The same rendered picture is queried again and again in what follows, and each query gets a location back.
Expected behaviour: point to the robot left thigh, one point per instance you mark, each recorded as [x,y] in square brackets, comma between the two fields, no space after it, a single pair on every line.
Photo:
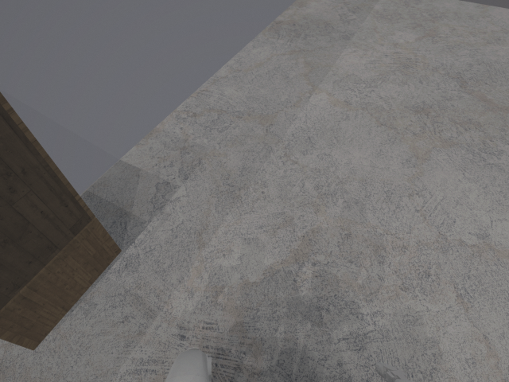
[191,366]

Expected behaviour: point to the cupboard door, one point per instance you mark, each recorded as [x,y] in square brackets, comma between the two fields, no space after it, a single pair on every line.
[38,214]

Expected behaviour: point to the right robot hand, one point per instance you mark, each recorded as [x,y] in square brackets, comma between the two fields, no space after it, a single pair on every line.
[390,373]

